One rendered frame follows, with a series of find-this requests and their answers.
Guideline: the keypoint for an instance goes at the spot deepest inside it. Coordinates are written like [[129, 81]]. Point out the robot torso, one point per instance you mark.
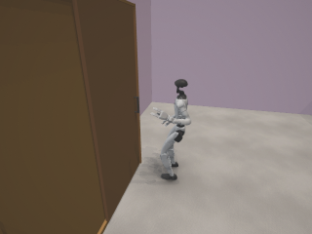
[[178, 115]]

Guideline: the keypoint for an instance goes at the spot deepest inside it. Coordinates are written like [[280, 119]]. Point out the robot left upper arm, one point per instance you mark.
[[182, 107]]

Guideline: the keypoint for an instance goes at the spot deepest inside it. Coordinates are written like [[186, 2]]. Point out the robot left thigh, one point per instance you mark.
[[170, 141]]

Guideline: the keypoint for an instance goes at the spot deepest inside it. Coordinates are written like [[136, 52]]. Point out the left robot hand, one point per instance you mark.
[[162, 115]]

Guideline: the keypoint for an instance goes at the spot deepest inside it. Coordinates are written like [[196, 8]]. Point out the left robot forearm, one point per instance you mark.
[[181, 122]]

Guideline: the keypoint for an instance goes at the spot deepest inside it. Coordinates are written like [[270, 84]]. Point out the wardrobe door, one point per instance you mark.
[[49, 179], [106, 37]]

